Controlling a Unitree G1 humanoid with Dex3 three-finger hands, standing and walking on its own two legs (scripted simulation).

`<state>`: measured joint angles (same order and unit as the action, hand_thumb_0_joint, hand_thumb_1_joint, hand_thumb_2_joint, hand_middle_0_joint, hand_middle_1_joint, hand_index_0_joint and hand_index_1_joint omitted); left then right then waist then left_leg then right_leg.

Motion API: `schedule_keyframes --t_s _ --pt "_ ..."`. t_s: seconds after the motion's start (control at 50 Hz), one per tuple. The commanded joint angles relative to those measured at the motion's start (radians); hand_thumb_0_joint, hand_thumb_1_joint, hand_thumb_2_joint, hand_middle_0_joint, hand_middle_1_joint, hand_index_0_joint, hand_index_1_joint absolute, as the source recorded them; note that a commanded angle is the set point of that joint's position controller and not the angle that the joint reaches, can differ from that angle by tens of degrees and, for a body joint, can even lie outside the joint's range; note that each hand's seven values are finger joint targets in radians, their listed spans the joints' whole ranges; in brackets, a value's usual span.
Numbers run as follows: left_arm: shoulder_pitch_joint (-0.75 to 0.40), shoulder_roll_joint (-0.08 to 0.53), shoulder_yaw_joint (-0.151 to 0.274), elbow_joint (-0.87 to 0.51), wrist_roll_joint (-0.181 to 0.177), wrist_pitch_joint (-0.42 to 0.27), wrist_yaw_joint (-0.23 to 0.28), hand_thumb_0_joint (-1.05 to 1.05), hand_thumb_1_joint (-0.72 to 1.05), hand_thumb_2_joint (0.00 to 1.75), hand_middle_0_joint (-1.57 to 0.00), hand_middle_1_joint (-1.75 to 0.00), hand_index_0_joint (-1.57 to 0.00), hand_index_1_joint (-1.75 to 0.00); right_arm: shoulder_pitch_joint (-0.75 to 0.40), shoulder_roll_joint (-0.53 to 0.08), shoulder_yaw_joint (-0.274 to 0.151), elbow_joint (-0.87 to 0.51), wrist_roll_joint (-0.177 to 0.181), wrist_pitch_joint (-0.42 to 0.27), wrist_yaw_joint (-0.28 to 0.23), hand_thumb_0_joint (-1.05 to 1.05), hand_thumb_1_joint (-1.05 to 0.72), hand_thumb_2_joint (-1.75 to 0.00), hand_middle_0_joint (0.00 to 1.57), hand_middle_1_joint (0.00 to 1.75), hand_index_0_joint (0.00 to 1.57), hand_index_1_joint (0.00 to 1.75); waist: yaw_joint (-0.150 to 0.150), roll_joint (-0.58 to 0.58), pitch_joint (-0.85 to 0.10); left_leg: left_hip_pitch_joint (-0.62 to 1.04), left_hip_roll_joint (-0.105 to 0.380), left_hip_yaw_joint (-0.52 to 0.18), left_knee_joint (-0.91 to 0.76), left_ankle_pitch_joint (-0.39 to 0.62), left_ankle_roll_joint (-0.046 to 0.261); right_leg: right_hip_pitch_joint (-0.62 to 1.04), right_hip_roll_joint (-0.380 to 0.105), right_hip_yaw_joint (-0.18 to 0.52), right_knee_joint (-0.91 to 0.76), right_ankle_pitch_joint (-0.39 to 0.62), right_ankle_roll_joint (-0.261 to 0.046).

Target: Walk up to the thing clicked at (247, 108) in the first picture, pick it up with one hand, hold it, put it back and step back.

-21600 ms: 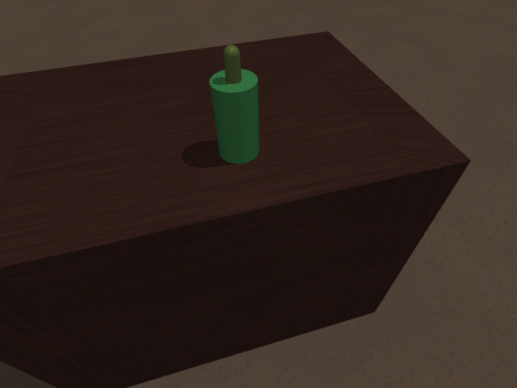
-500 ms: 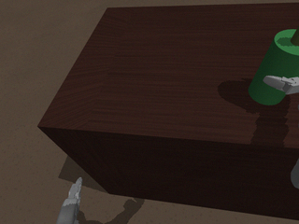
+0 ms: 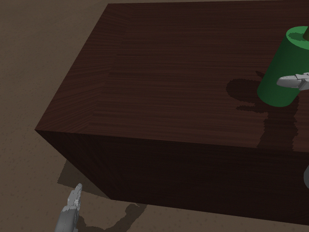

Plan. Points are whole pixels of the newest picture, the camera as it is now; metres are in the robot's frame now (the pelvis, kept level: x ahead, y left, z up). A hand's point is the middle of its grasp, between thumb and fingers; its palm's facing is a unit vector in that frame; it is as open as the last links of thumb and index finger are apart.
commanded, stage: withdraw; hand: right
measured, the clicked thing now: (296, 59) +0.50 -0.25 +0.17
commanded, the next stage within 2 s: rise in 0.38 s
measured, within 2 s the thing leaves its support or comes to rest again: neither
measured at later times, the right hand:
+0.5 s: hand out of the picture +0.48 -0.32 +0.28, palm faces +0.34 +0.94 -0.01, open 17.6 cm
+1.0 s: hand out of the picture +0.38 -0.36 +0.23, palm faces +0.51 +0.78 -0.37, open 17.7 cm
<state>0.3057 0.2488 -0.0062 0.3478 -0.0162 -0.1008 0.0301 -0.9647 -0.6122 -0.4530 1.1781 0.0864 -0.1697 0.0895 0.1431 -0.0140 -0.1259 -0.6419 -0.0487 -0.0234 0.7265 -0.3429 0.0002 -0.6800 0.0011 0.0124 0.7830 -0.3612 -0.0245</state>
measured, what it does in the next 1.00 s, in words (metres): stands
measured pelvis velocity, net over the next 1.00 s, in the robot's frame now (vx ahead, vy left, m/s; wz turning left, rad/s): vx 0.03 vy -0.01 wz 0.00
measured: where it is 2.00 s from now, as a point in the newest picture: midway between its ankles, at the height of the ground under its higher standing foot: outside the picture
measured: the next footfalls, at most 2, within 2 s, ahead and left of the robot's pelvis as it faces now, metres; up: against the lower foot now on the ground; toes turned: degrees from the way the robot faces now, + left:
none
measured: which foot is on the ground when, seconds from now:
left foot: down 0.00-1.00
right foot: down 0.00-1.00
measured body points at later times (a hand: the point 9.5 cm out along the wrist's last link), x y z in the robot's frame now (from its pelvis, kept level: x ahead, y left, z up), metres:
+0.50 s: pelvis +0.02 +0.00 +0.01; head +0.05 +0.00 +0.46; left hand +0.16 +0.25 -0.06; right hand +0.45 -0.37 +0.28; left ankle +0.00 +0.12 -0.71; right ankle +0.00 -0.10 -0.71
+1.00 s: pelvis +0.03 -0.01 +0.02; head +0.03 +0.01 +0.47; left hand +0.19 +0.25 -0.05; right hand +0.35 -0.40 +0.25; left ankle +0.00 +0.12 -0.71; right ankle +0.00 -0.10 -0.71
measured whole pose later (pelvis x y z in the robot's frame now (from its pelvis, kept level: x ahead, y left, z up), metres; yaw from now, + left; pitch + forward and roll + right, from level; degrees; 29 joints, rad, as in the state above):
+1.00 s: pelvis +0.03 -0.01 +0.02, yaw +0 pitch +7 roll +2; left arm 0.32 0.28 0.08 0.43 -0.07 -0.05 0.00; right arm -0.40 -0.63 -0.43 0.53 0.03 -0.05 0.02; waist -0.02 -0.08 -0.12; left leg -0.34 -0.03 -0.04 0.52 -0.30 -0.01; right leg -0.38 0.02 0.00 0.59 -0.32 -0.04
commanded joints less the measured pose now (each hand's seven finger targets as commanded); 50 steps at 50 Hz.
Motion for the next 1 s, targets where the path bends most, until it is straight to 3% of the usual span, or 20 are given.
schedule_keyframes --t_s 0.0,0.08,0.16,0.22,0.28,0.34,0.4,0.48,0.5,0.52,0.56,0.64,0.68,0.7,0.74,0.78,0.82,0.86,0.92,0.98 --pt "0.004 0.138 0.073 -0.147 -0.002 -0.048 0.010 0.00 -0.52 0.04 -0.05 -0.05 -0.05 -0.05 -0.459 -0.229 0.012 -0.214 0.002 -0.053 0.008 0.00 0.52 -0.22 0.28 0.29 0.29 0.29 0.018 -0.103 -0.398 0.084 0.000 0.024 -0.058 0.341 0.011 0.342 -0.017 0.007 -0.053 0.372 0.004" --pt "0.013 0.186 0.124 -0.099 -0.001 -0.033 0.009 0.00 -0.52 0.03 -0.05 -0.04 -0.05 -0.04 -0.474 -0.310 -0.033 -0.264 0.005 -0.048 0.008 0.00 0.53 -0.22 0.23 0.26 0.24 0.26 0.003 -0.130 -0.414 0.090 0.002 0.024 -0.053 0.344 0.018 0.347 -0.018 0.011 -0.055 0.401 0.008" --pt "-0.083 0.156 0.078 -0.151 -0.012 -0.032 0.010 0.00 -0.53 0.04 -0.05 -0.04 -0.05 -0.04 -0.542 -0.412 -0.079 -0.395 0.007 -0.044 0.005 0.00 0.60 -0.14 0.15 0.18 0.16 0.18 -0.048 -0.151 -0.515 0.203 0.008 0.020 -0.058 0.347 0.016 0.350 -0.008 0.003 -0.071 0.370 0.007" --pt "-0.082 0.159 0.064 -0.199 -0.019 -0.033 0.025 0.00 -0.53 0.04 -0.05 -0.04 -0.04 -0.04 -0.554 -0.494 -0.121 -0.451 0.004 -0.021 0.012 0.00 0.61 -0.05 0.07 0.08 0.08 0.08 -0.066 -0.166 -0.607 0.276 0.006 0.028 -0.057 0.386 0.018 0.410 -0.009 0.007 -0.079 0.450 0.016" --pt "0.014 0.118 0.047 -0.027 -0.022 -0.012 0.023 0.00 -0.54 0.05 -0.05 -0.04 -0.04 -0.05 -0.440 -0.394 -0.055 -0.293 0.002 0.050 0.040 0.00 0.61 -0.03 0.05 0.07 0.06 0.07 -0.074 -0.168 -0.421 0.240 0.007 0.031 -0.090 0.368 0.022 0.385 -0.011 0.007 -0.113 0.462 0.019" --pt "-0.105 0.202 0.098 -0.099 -0.022 -0.028 0.038 0.00 -0.53 0.04 -0.05 -0.04 -0.05 -0.04 -0.555 -0.496 -0.090 -0.346 0.002 0.104 0.058 0.00 0.61 -0.03 0.04 0.06 0.05 0.06 -0.063 -0.146 -0.412 0.207 0.007 0.028 -0.123 0.346 0.020 0.412 -0.019 0.009 -0.131 0.438 0.016" --pt "-0.040 0.152 0.073 0.006 -0.029 -0.037 0.037 0.00 -0.54 0.04 -0.05 -0.04 -0.05 -0.04 -0.482 -0.336 0.023 -0.180 0.004 0.161 0.115 0.00 0.61 -0.04 0.04 0.06 0.05 0.06 -0.031 -0.069 -0.238 0.167 0.004 0.034 -0.158 0.305 0.017 0.361 -0.021 0.010 -0.169 0.367 0.006" --pt "-0.046 0.156 0.041 -0.056 -0.033 -0.056 0.044 0.00 -0.56 0.06 -0.05 -0.03 -0.04 -0.04 -0.464 -0.369 0.020 -0.065 0.010 0.203 0.189 0.00 0.59 -0.04 0.05 0.06 0.06 0.06 -0.013 0.052 -0.246 0.226 0.016 0.020 -0.179 0.364 0.000 0.337 -0.007 0.003 -0.178 0.348 -0.018" --pt "-0.102 0.135 0.028 -0.080 -0.035 -0.049 0.028 0.00 -0.53 0.05 -0.05 -0.04 -0.05 -0.04 -0.464 -0.487 0.069 -0.145 -0.103 0.161 0.129 0.00 0.59 -0.03 0.06 0.06 0.06 0.06 -0.076 0.027 -0.222 0.233 0.028 0.019 -0.183 0.347 -0.001 0.321 -0.004 -0.011 -0.190 0.336 -0.010" --pt "-0.034 0.169 0.090 -0.035 -0.038 -0.040 0.026 0.00 -0.53 0.05 -0.05 -0.04 -0.05 -0.04 -0.458 -0.457 0.066 -0.088 -0.095 0.155 0.102 0.00 0.61 -0.03 0.06 0.06 0.06 0.06 -0.034 0.002 -0.231 0.216 0.025 0.015 -0.185 0.354 0.001 0.359 -0.007 -0.015 -0.193 0.345 -0.006" --pt "0.038 0.192 0.096 -0.042 -0.039 -0.022 0.009 0.00 -0.53 0.05 -0.05 -0.04 -0.05 -0.04 -0.377 -0.494 0.042 -0.034 -0.107 0.167 0.083 0.00 0.61 -0.03 0.06 0.06 0.06 0.06 -0.041 0.054 -0.183 0.234 0.029 0.020 -0.203 0.356 0.000 0.331 0.001 -0.020 -0.202 0.336 -0.012" --pt "0.059 0.167 0.077 -0.084 -0.040 0.000 -0.030 0.00 -0.51 0.05 -0.05 -0.05 -0.05 -0.04 -0.446 -0.661 -0.062 -0.303 -0.130 0.127 0.050 0.00 0.61 -0.03 0.05 0.06 0.05 0.06 -0.096 -0.086 -0.432 0.349 0.035 0.012 -0.178 0.495 0.010 0.446 0.005 -0.034 -0.182 0.505 0.002" --pt "0.023 0.125 0.040 -0.096 -0.047 -0.005 -0.045 0.00 -0.51 0.04 -0.05 -0.04 -0.05 -0.03 -0.491 -0.645 -0.055 -0.479 -0.124 0.099 0.039 0.00 0.61 -0.03 0.06 0.05 0.05 0.05 -0.125 -0.201 -0.536 0.385 0.032 0.017 -0.164 0.540 0.020 0.523 0.004 -0.030 -0.171 0.602 0.014" --pt "0.030 0.124 0.049 -0.055 -0.048 -0.005 -0.044 0.00 -0.51 0.05 -0.05 -0.04 -0.05 -0.04 -0.468 -0.677 -0.090 -0.533 -0.122 0.088 0.020 0.00 0.61 -0.03 0.06 0.05 0.05 0.05 -0.145 -0.268 -0.569 0.374 0.024 0.024 -0.166 0.516 0.032 0.571 -0.004 -0.019 -0.171 0.666 0.027" --pt "-0.063 0.121 0.036 -0.076 -0.050 -0.016 -0.042 0.00 -0.52 0.06 -0.05 -0.05 -0.05 -0.04 -0.326 -0.669 -0.121 -0.611 -0.116 0.065 -0.020 0.00 0.61 -0.03 0.06 0.05 0.05 0.05 -0.191 -0.309 -0.549 0.364 0.013 0.033 -0.179 0.471 0.040 0.585 -0.012 -0.009 -0.173 0.707 0.037" --pt "-0.057 0.147 0.081 0.015 -0.045 -0.005 -0.034 0.00 -0.54 0.07 -0.05 -0.04 -0.04 -0.05 -0.064 -0.530 -0.082 -0.500 -0.108 0.072 -0.044 0.00 0.61 -0.04 0.06 0.05 0.05 0.05 -0.181 -0.240 -0.393 0.333 0.003 0.042 -0.195 0.421 0.043 0.511 -0.024 -0.006 -0.197 0.645 0.041" --pt "-0.098 0.196 0.135 -0.034 -0.040 -0.009 -0.025 0.00 -0.54 0.07 -0.05 -0.04 -0.04 -0.05 -0.025 -0.426 -0.036 -0.625 -0.090 0.063 -0.055 0.00 0.61 -0.04 0.06 0.05 0.05 0.05 -0.161 -0.223 -0.366 0.306 -0.004 0.047 -0.210 0.359 0.044 0.541 -0.050 0.018 -0.214 0.619 0.049" --pt "-0.160 0.193 0.128 -0.132 -0.044 -0.021 -0.019 0.00 -0.54 0.06 -0.05 -0.04 -0.05 -0.05 -0.012 -0.358 -0.007 -0.736 -0.075 0.056 -0.065 0.00 0.58 -0.04 0.06 0.05 0.05 0.05 -0.159 -0.175 -0.380 0.332 -0.003 0.050 -0.217 0.366 0.042 0.571 -0.060 0.025 -0.214 0.620 0.046" --pt "0.033 0.242 0.206 -0.026 -0.050 -0.006 0.000 0.00 -0.54 0.06 -0.05 -0.04 -0.05 -0.05 0.297 -0.305 -0.017 -0.880 -0.054 0.052 -0.082 0.00 0.59 -0.05 0.06 0.05 0.05 0.06 -0.151 -0.094 -0.267 0.336 -0.007 0.068 -0.206 0.404 0.036 0.572 -0.059 0.017 -0.231 0.661 0.034" --pt "0.084 0.254 0.257 -0.072 -0.064 0.011 -0.001 0.00 -0.53 0.06 -0.05 -0.04 -0.05 -0.04 0.560 -0.238 -0.024 -1.071 -0.028 0.070 -0.078 0.00 0.59 -0.05 0.05 0.06 0.05 0.06 -0.160 -0.018 -0.204 0.359 -0.003 0.075 -0.216 0.430 0.026 0.566 -0.051 0.004 -0.243 0.679 0.022"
